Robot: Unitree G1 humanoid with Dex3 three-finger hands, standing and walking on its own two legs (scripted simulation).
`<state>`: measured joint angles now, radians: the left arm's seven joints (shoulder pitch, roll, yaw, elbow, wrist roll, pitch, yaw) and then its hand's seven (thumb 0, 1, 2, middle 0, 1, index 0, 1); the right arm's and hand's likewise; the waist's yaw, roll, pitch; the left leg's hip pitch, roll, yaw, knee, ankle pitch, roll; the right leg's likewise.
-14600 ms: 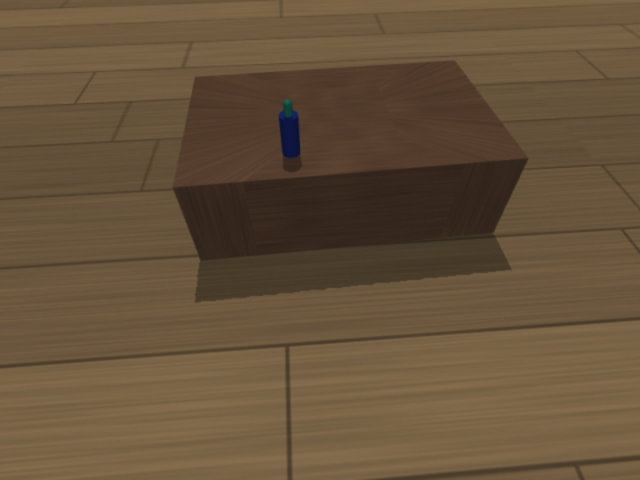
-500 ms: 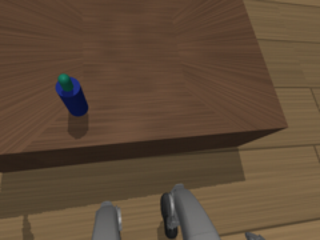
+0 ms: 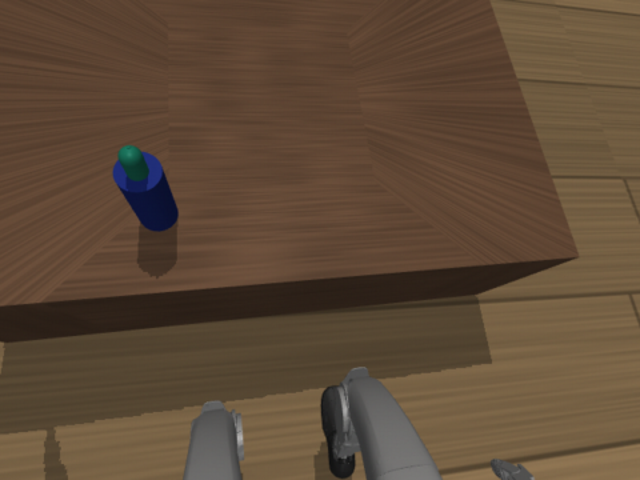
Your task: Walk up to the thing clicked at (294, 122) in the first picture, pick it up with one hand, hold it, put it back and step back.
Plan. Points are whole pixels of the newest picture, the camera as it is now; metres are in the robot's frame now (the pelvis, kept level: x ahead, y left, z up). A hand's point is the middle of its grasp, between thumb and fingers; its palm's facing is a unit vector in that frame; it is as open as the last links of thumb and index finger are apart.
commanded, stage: approach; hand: left
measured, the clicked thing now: (145, 187) +0.54 +0.19 -0.17
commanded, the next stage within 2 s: close in in 0.66 s
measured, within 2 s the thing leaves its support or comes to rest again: neither
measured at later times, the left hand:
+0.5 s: hand out of the picture +0.50 +0.35 -0.04, palm faces +0.19 -0.98 +0.04, open 17.7 cm
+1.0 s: hand (124, 193) +0.53 +0.22 -0.18, palm faces +0.20 -0.98 -0.01, open 17.4 cm
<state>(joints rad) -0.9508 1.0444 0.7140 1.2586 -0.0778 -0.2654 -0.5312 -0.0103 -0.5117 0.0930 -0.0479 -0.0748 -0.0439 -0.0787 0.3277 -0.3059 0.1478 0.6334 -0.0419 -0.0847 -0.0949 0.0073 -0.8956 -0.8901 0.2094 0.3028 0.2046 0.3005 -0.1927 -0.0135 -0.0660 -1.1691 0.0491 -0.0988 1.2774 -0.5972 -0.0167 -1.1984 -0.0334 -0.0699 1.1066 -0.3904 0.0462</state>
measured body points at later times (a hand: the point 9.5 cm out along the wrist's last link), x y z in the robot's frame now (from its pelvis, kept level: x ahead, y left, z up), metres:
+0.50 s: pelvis -0.01 +0.00 -0.05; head +0.21 +0.07 +0.34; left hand +0.48 +0.40 -0.03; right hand +0.02 -0.27 -0.14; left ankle -0.01 +0.12 -0.63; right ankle +0.06 -0.16 -0.63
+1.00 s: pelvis -0.06 -0.01 -0.20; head +0.19 +0.02 +0.17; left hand +0.52 +0.27 -0.18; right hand -0.05 -0.26 -0.31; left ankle -0.01 +0.12 -0.63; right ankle +0.06 -0.16 -0.63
